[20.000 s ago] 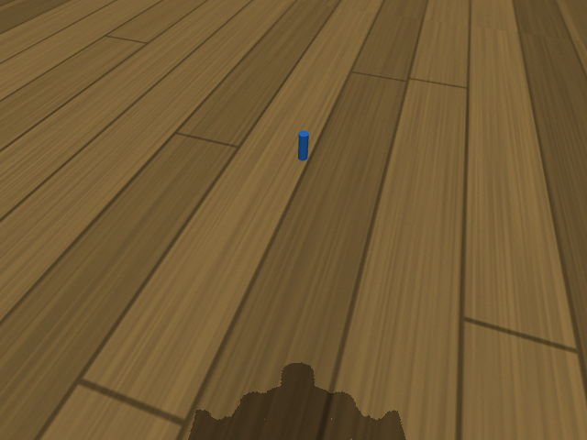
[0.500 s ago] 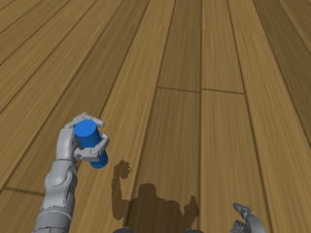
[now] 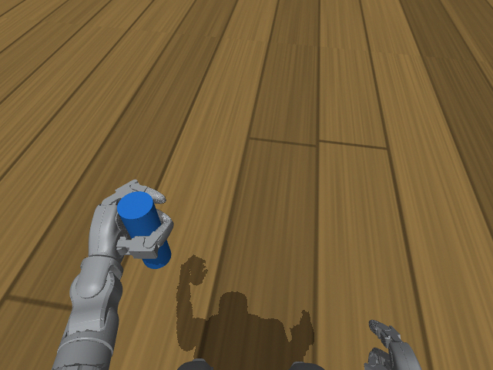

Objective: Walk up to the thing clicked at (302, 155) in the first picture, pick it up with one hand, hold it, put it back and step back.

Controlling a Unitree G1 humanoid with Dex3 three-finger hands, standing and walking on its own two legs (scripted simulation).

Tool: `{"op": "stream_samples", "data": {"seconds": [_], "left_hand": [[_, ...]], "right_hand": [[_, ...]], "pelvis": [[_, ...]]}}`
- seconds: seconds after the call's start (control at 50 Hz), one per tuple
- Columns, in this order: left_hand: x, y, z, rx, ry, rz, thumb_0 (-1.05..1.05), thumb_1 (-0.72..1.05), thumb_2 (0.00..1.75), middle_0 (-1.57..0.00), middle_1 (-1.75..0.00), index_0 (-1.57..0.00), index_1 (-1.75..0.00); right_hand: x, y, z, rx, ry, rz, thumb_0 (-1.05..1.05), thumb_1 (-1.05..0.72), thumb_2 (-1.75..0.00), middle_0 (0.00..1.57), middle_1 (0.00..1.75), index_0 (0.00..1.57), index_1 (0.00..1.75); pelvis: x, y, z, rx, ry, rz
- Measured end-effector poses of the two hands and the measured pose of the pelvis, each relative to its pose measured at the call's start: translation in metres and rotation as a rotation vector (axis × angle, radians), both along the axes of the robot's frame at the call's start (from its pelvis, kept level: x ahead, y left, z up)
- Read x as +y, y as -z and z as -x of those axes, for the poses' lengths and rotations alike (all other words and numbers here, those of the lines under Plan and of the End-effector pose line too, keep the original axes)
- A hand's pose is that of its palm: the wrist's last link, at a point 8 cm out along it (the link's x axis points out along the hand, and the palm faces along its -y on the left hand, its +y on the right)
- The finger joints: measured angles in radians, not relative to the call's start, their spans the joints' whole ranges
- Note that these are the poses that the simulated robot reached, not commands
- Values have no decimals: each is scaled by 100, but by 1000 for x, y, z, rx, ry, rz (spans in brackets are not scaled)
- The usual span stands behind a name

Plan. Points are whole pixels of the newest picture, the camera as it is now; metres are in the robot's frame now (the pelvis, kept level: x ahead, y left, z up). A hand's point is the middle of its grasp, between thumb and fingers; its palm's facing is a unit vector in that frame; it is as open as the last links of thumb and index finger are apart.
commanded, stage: crouch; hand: left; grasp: from the side
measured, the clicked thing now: (147, 233) +0.33 +0.17 +0.03
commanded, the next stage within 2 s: lower in 2.00 s
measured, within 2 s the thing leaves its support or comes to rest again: neither
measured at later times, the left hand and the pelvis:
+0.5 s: hand (159, 247) +0.33 +0.17 -0.04, palm faces +0.00 -1.00 +0.02, open 7.1 cm; pelvis -0.01 +0.00 -0.04, yaw +0 degrees
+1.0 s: hand (176, 285) +0.35 +0.18 -0.29, palm faces +0.00 -1.00 -0.02, open 7.1 cm; pelvis -0.05 +0.00 -0.26, yaw -2 degrees
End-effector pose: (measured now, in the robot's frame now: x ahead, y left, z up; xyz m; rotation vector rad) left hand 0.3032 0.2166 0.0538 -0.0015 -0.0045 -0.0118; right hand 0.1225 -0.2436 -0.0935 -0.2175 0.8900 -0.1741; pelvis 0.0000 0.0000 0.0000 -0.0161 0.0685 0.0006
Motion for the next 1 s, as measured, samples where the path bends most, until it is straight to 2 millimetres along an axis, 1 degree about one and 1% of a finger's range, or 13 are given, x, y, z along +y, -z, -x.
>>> {"op": "stream_samples", "data": {"seconds": [0.16,0.26,0.32,0.38,0.48,0.52,0.58,0.7,0.86,1.0], "left_hand": [[2,2,1,6,-4,-7,1,-1,110,-91,-112,-86,-110],[2,13,0,29,-3,-5,1,-1,110,-91,-112,-86,-110],[2,27,-1,44,-12,11,1,-1,110,-91,-112,-86,-110],[3,44,-2,55,-13,16,1,-1,110,-91,-112,-86,-110],[5,81,-5,57,-15,22,1,-1,110,-91,-112,-86,-110],[6,98,-7,50,-10,20,1,-1,110,-91,-112,-86,-110],[7,128,-12,39,-5,19,1,-1,111,-91,-112,-86,-110],[11,194,-20,19,9,3,1,-2,111,-91,-112,-86,-110],[21,277,-27,18,-22,-5,1,-2,111,-91,-112,-86,-110],[21,343,-28,44,-10,-17,1,-2,111,-91,-112,-86,-110]], "right_hand": [[1,0,-2,-6,-5,-3,1,-89,-90,20,30,20,30],[-1,3,-3,0,-9,-1,1,-88,-90,20,30,20,30],[-3,7,-3,11,-15,3,1,-88,-90,20,30,20,30],[-6,15,0,27,-22,13,1,-87,-90,20,30,20,30],[-13,36,7,65,-32,37,1,-87,-90,20,30,20,30],[-16,48,11,82,-37,47,1,-88,-90,20,30,20,30],[-21,72,15,106,-45,62,1,-88,-90,20,30,20,30],[-25,133,22,155,-65,79,1,-89,-90,20,30,20,30],[-17,217,29,219,-97,58,1,-89,-90,20,30,20,30],[-9,279,45,269,-124,36,1,-90,-90,20,30,20,30]], "pelvis": [[0,0,-1,3,-2,0],[0,3,0,22,-2,0],[-1,7,1,41,-3,1],[-1,15,3,71,-2,1],[-2,36,8,144,-2,4],[-3,49,10,182,-2,6],[-3,72,14,247,0,10],[-3,130,21,362,4,17],[0,202,36,461,17,24],[0,256,51,497,23,28]]}}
